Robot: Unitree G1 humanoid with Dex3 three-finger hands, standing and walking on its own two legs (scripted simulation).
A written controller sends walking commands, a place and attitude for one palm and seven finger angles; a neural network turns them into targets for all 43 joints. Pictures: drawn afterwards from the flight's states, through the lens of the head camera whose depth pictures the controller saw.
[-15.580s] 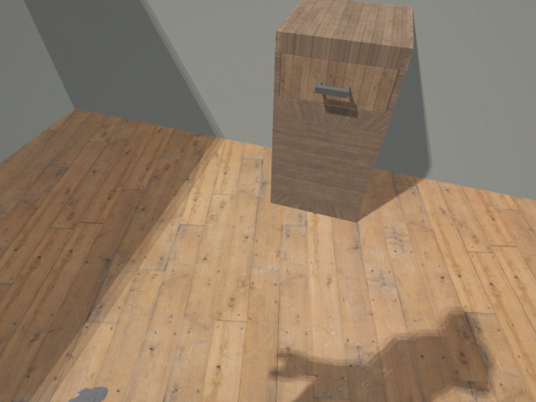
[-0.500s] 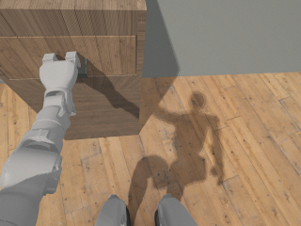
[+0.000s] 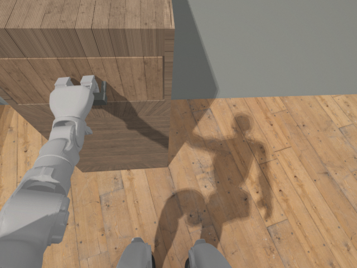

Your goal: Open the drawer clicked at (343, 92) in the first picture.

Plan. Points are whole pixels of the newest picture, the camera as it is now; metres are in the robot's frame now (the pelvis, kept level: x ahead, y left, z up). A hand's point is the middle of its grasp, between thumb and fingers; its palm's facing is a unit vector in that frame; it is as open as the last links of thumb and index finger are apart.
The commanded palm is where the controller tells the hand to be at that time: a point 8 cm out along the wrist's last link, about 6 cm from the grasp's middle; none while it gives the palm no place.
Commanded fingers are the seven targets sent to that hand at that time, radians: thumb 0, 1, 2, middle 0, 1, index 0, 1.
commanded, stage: close the thumb around the handle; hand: left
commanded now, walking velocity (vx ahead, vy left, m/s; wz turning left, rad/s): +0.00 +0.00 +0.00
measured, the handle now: (82, 92) +0.53 +0.21 +0.01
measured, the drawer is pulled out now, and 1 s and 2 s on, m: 0.00 0.03 0.16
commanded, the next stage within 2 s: pull the drawer open in 0.40 s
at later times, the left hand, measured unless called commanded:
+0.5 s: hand (82, 114) +0.48 +0.21 -0.01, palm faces -0.05 -0.04 -1.00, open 5.5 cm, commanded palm +0.47 +0.20 +0.04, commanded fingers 0.00 0.90 0.90 -0.40 -1.35 -0.40 -1.35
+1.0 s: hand (81, 126) +0.45 +0.21 -0.02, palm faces -0.03 -0.08 -1.00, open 5.4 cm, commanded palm +0.41 +0.21 +0.04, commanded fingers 0.00 0.90 0.90 -0.40 -1.35 -0.40 -1.35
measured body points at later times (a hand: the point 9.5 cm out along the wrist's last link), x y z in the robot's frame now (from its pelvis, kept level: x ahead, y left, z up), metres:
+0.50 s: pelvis +0.01 +0.00 +0.00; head +0.13 +0.01 +0.44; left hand +0.48 +0.21 +0.04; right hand +0.02 -0.27 -0.12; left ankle +0.02 +0.09 -0.65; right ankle -0.01 -0.11 -0.65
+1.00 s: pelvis +0.03 +0.01 +0.02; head +0.12 +0.01 +0.46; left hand +0.45 +0.21 +0.04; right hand +0.06 -0.26 -0.11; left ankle +0.02 +0.09 -0.65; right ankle -0.01 -0.11 -0.65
